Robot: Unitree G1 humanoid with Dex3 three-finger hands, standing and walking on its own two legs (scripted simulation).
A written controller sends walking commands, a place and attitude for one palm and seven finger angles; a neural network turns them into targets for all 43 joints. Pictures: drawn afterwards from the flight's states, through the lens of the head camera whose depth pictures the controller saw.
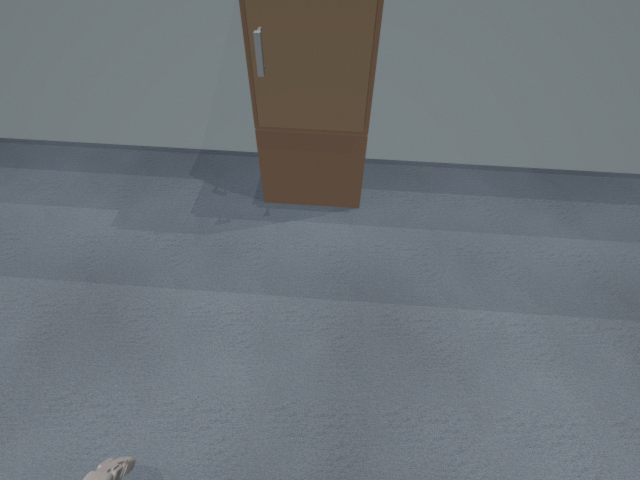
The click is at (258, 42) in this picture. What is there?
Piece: cupboard door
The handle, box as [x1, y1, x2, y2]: [253, 27, 264, 76]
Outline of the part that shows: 258,27 253,32 257,73 258,76 263,76 264,65 260,34 261,27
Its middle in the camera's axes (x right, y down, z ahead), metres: -0.20 -0.62 +1.28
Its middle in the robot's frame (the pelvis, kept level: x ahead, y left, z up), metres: +1.37 +0.26 -0.05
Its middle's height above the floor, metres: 0.72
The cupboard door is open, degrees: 0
